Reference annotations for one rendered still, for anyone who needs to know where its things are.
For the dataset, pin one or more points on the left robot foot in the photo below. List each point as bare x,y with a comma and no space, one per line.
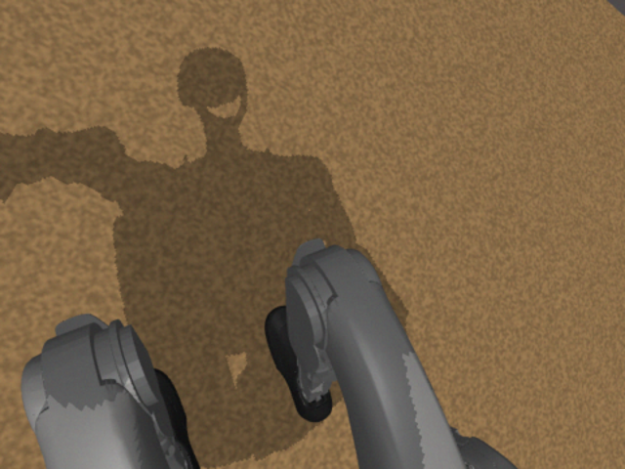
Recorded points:
177,417

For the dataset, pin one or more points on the right robot foot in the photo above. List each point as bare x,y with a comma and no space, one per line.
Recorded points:
285,361

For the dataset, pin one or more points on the right robot hand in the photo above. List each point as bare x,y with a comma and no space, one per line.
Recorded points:
479,455

